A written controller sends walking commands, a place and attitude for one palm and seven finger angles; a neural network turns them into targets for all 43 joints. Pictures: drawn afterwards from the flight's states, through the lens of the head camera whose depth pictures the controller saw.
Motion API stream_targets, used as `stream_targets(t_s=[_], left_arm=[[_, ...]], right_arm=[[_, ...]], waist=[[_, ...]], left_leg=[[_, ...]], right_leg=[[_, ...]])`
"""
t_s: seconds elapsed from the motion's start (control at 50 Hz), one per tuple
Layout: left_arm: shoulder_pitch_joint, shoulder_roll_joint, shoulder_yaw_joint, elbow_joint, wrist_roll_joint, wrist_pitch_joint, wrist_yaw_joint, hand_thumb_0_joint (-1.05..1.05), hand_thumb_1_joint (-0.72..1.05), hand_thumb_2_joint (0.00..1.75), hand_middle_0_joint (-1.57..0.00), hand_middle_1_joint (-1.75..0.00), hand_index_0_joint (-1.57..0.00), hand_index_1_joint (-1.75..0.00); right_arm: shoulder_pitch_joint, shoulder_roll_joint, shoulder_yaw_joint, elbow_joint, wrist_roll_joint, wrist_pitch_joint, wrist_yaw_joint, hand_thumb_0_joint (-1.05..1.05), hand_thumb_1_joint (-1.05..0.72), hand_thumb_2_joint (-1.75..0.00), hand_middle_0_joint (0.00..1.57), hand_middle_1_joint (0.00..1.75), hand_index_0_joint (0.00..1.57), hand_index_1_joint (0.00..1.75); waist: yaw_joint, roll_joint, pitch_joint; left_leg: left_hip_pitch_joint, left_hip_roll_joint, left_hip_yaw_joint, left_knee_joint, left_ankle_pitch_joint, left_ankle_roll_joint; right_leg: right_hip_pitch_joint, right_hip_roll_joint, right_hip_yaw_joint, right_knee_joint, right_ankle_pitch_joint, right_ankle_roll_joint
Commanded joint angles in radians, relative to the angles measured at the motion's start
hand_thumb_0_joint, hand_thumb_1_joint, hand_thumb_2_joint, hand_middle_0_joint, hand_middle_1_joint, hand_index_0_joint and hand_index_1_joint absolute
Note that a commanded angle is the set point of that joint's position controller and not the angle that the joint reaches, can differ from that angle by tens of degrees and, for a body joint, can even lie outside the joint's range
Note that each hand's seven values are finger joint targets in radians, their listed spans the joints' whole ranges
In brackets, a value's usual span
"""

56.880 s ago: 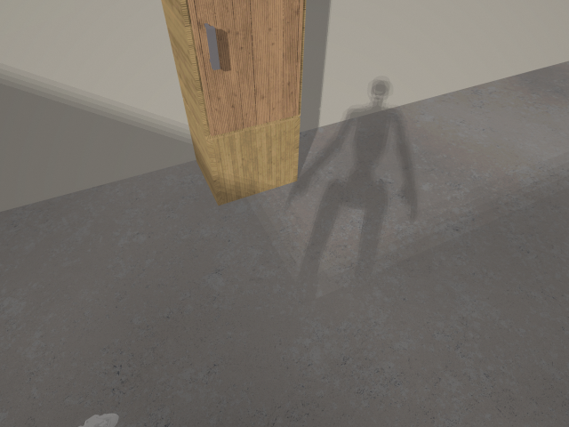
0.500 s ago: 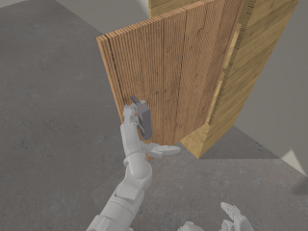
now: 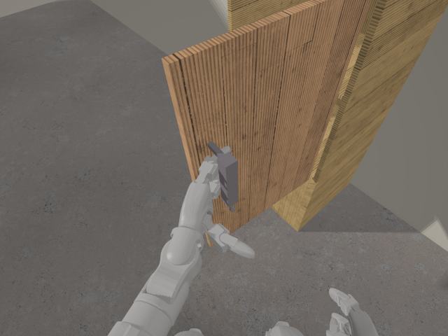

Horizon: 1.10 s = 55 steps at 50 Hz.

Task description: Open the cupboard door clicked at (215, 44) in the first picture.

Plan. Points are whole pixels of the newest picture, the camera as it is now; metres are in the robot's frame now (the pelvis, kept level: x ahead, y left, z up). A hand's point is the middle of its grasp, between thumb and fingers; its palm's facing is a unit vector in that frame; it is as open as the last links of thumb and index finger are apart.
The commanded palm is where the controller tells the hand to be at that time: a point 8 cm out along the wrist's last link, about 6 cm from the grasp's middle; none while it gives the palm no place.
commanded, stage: slide the hand sideways off the handle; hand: left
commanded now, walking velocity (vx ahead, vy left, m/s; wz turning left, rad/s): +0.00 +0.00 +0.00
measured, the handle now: (222, 174) +0.39 +0.03 +0.06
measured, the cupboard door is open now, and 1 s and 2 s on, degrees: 85 85 85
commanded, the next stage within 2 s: draw the hand back to the body in 0.92 s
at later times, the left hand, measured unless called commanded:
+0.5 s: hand (209, 228) +0.28 +0.04 +0.06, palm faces -0.14 -0.99 +0.00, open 16.3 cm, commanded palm +0.26 +0.10 +0.06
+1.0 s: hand (177, 251) +0.24 +0.09 +0.06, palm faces -0.13 -0.99 -0.02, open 16.3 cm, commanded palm +0.23 +0.14 +0.06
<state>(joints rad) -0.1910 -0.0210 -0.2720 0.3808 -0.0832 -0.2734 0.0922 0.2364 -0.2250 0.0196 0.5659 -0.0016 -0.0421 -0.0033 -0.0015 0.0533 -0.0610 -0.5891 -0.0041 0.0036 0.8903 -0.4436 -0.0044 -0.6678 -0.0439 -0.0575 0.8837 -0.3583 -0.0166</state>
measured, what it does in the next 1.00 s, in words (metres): stands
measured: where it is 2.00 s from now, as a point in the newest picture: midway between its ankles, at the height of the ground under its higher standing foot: outside the picture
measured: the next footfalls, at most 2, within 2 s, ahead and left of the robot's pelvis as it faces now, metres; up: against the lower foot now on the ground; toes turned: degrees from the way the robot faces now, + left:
none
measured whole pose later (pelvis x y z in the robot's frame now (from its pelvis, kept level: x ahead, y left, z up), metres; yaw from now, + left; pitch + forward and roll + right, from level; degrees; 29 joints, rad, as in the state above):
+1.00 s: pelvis +0.02 -0.01 -0.01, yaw +0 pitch +10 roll +0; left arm 0.39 0.12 -0.12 -0.18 -0.11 -0.25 -0.10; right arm 0.26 -0.23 0.03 0.45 0.00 -0.11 -0.02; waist 0.01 0.05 -0.10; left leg -0.65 0.01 -0.02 0.99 -0.53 -0.01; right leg -0.72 -0.03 -0.08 0.98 -0.44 -0.02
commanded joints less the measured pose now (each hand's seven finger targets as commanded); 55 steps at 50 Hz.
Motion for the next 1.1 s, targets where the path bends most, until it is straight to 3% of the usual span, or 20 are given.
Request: stream_targets(t_s=[0.0, 0.06, 0.1, 0.12, 0.16, 0.2, 0.3, 0.38, 0.44, 0.5, 0.56, 0.64, 0.76, 0.8, 0.86, 0.94, 1.0, 1.04, 1.08], left_arm=[[-0.192, -0.082, 0.022, -0.262, 0.03, -0.064, 0.036, 0.0, -0.5, 0.3, -0.15, -0.3, -0.15, -0.3], [-0.118, -0.075, 0.001, -0.309, 0.099, -0.101, 0.06, 0.0, -0.5, 0.3, -0.15, -0.3, -0.15, -0.3], [-0.058, -0.048, 0.005, -0.349, 0.122, -0.113, 0.059, 0.0, -0.5, 0.3, -0.15, -0.3, -0.15, -0.3], [-0.053, -0.049, -0.005, -0.355, 0.13, -0.114, 0.056, 0.0, -0.5, 0.3, -0.15, -0.3, -0.15, -0.3], [-0.013, -0.031, 0.0, -0.399, 0.131, -0.109, 0.046, 0.0, -0.5, 0.3, -0.15, -0.3, -0.15, -0.3], [0.059, 0.003, 0.028, -0.424, 0.119, -0.09, 0.033, 0.0, -0.5, 0.3, -0.15, -0.3, -0.15, -0.3], [0.05, 0.018, 0.032, -0.533, 0.077, -0.067, -0.003, 0.0, -0.5, 0.3, -0.15, -0.3, -0.15, -0.3], [0.162, 0.008, 0.019, -0.586, 0.054, -0.077, -0.037, 0.0, -0.5, 0.3, -0.15, -0.3, -0.15, -0.3], [0.205, 0.036, 0.033, -0.607, 0.055, -0.074, -0.061, 0.0, -0.5, 0.3, -0.15, -0.3, -0.15, -0.3], [0.307, 0.076, 0.064, -0.621, 0.064, -0.056, -0.074, 0.0, -0.5, 0.3, -0.15, -0.3, -0.15, -0.3], [0.365, 0.081, 0.066, -0.675, 0.064, -0.038, -0.092, 0.0, -0.5, 0.3, -0.15, -0.3, -0.15, -0.3], [0.378, 0.121, 0.112, -0.717, 0.04, -0.036, -0.108, 0.0, -0.5, 0.3, -0.15, -0.3, -0.15, -0.3], [0.404, 0.142, 0.133, -0.772, 0.007, -0.068, -0.149, 0.0, -0.5, 0.3, -0.15, -0.3, -0.15, -0.3], [0.465, 0.149, 0.142, -0.784, -0.002, -0.069, -0.167, 0.0, -0.5, 0.3, -0.15, -0.3, -0.15, -0.3], [0.516, 0.18, 0.176, -0.774, -0.02, -0.054, -0.198, 0.0, -0.5, 0.3, -0.15, -0.3, -0.15, -0.3], [0.495, 0.157, 0.151, -0.8, -0.03, -0.043, -0.209, 0.0, -0.5, 0.3, -0.15, -0.3, -0.15, -0.3], [0.524, 0.173, 0.177, -0.803, -0.041, -0.048, -0.207, 0.0, -0.5, 0.3, -0.15, -0.3, -0.15, -0.3], [0.515, 0.227, 0.229, -0.859, -0.044, -0.054, -0.198, 0.0, -0.5, 0.3, -0.15, -0.3, -0.15, -0.3], [0.539, 0.245, 0.243, -0.917, -0.043, -0.056, -0.19, 0.0, -0.5, 0.3, -0.15, -0.3, -0.15, -0.3]], right_arm=[[-0.051, -0.081, -0.033, -0.178, -0.009, -0.057, 0.008, 0.0, -0.9, -0.9, 0.2, 0.3, 0.2, 0.3], [-0.036, -0.074, -0.042, -0.184, -0.019, -0.053, 0.029, 0.0, -0.9, -0.9, 0.2, 0.3, 0.2, 0.3], [-0.039, -0.076, -0.045, -0.197, -0.02, -0.049, 0.037, 0.0, -0.9, -0.9, 0.2, 0.3, 0.2, 0.3], [-0.042, -0.074, -0.045, -0.201, -0.019, -0.045, 0.038, 0.0, -0.9, -0.9, 0.2, 0.3, 0.2, 0.3], [-0.046, -0.074, -0.045, -0.212, -0.018, -0.042, 0.037, 0.0, -0.9, -0.9, 0.2, 0.3, 0.2, 0.3], [-0.055, -0.076, -0.043, -0.227, -0.014, -0.035, 0.03, 0.0, -0.9, -0.9, 0.2, 0.3, 0.2, 0.3], [-0.071, -0.073, -0.034, -0.238, -0.006, -0.038, 0.003, 0.0, -0.9, -0.9, 0.2, 0.3, 0.2, 0.3], [-0.054, -0.07, -0.033, -0.239, -0.004, -0.063, -0.001, 0.0, -0.9, -0.9, 0.2, 0.3, 0.2, 0.3], [-0.046, -0.076, -0.034, -0.238, -0.006, -0.075, -0.003, 0.0, -0.9, -0.9, 0.2, 0.3, 0.2, 0.3], [-0.042, -0.078, -0.036, -0.248, -0.006, -0.076, -0.001, 0.0, -0.9, -0.9, 0.2, 0.3, 0.2, 0.3], [-0.044, -0.074, -0.035, -0.268, -0.004, -0.073, -0.001, 0.0, -0.9, -0.9, 0.2, 0.3, 0.2, 0.3], [-0.048, -0.076, -0.032, -0.274, -0.004, -0.078, -0.012, 0.0, -0.9, -0.9, 0.2, 0.3, 0.2, 0.3], [-0.045, -0.081, -0.03, -0.271, -0.002, -0.106, -0.022, 0.0, -0.9, -0.9, 0.2, 0.3, 0.2, 0.3], [-0.037, -0.085, -0.034, -0.277, -0.002, -0.113, -0.021, 0.0, -0.9, -0.9, 0.2, 0.3, 0.2, 0.3], [-0.029, -0.093, -0.034, -0.283, 0.002, -0.117, -0.024, 0.0, -0.9, -0.9, 0.2, 0.3, 0.2, 0.3], [-0.033, -0.094, -0.033, -0.293, 0.005, -0.131, -0.027, 0.0, -0.9, -0.9, 0.2, 0.3, 0.2, 0.3], [-0.031, -0.1, -0.036, -0.294, 0.006, -0.139, -0.03, 0.0, -0.9, -0.9, 0.2, 0.3, 0.2, 0.3], [-0.029, -0.1, -0.036, -0.3, 0.008, -0.141, -0.032, 0.0, -0.9, -0.9, 0.2, 0.3, 0.2, 0.3], [-0.026, -0.094, -0.034, -0.31, 0.011, -0.144, -0.034, 0.0, -0.9, -0.9, 0.2, 0.3, 0.2, 0.3]], waist=[[-0.007, -0.185, -0.263], [-0.008, -0.148, -0.286], [0.01, -0.123, -0.293], [-0.004, -0.121, -0.276], [0.002, -0.116, -0.281], [0.017, -0.137, -0.273], [-0.007, -0.154, -0.241], [-0.008, -0.13, -0.257], [-0.009, -0.128, -0.251], [0.01, -0.117, -0.253], [0.011, -0.106, -0.257], [0.001, -0.14, -0.228], [-0.011, -0.087, -0.229], [-0.002, -0.085, -0.26], [0.0, -0.108, -0.247], [-0.013, -0.092, -0.218], [-0.006, -0.129, -0.231], [0.006, -0.083, -0.254], [0.018, -0.058, -0.281]], left_leg=[[0.034, -0.021, -0.011, -0.164, 0.129, 0.014], [0.035, -0.016, 0.002, -0.134, 0.186, 0.014], [0.021, -0.017, 0.004, -0.128, 0.191, 0.013], [0.019, -0.015, 0.008, -0.124, 0.179, 0.014], [0.01, -0.018, 0.012, -0.124, 0.159, 0.016], [-0.002, -0.021, 0.013, -0.132, 0.156, 0.017], [0.007, -0.021, 0.007, -0.128, 0.131, 0.022], [0.02, -0.019, -0.001, -0.11, 0.169, 0.018], [0.01, -0.019, -0.007, -0.097, 0.191, 0.015], [-0.004, -0.023, -0.005, -0.089, 0.212, 0.015], [-0.009, -0.026, 0.002, -0.08, 0.217, 0.015], [-0.036, -0.026, -0.003, -0.067, 0.178, 0.016], [-0.051, -0.026, -0.009, -0.037, 0.171, 0.015], [-0.048, -0.026, -0.01, -0.03, 0.198, 0.016], [-0.073, -0.028, -0.007, -0.026, 0.18, 0.014], [-0.08, -0.027, -0.012, -0.018, 0.162, 0.014], [-0.09, -0.026, -0.013, -0.007, 0.162, 0.014], [-0.076, -0.026, -0.011, -0.018, 0.159, 0.013], [-0.044, -0.026, -0.012, -0.037, 0.189, 0.015]], right_leg=[[0.209, 0.028, 0.012, -0.138, 0.089, -0.015], [0.204, 0.024, 0.018, -0.102, 0.173, -0.019], [0.215, 0.024, 0.024, -0.091, 0.18, -0.026], [0.203, 0.023, 0.025, -0.092, 0.176, -0.024], [0.22, 0.023, 0.034, -0.099, 0.164, -0.024], [0.249, 0.025, 0.038, -0.113, 0.164, -0.024], [0.241, 0.026, 0.045, -0.134, 0.136, -0.013], [0.233, 0.028, 0.031, -0.106, 0.19, -0.011], [0.222, 0.026, 0.028, -0.085, 0.218, -0.011], [0.235, 0.025, 0.034, -0.076, 0.241, -0.015], [0.243, 0.021, 0.039, -0.07, 0.262, -0.01], [0.23, 0.022, 0.046, -0.081, 0.216, -0.005], [0.201, 0.023, 0.05, -0.063, 0.196, -0.006], [0.219, 0.025, 0.05, -0.054, 0.223, -0.008], [0.224, 0.022, 0.058, -0.062, 0.209, -0.001], [0.182, 0.024, 0.05, -0.056, 0.165, -0.002], [0.186, 0.026, 0.053, -0.057, 0.151, -0.001], [0.203, 0.026, 0.055, -0.055, 0.138, -0.006], [0.231, 0.029, 0.045, -0.048, 0.173, -0.01]])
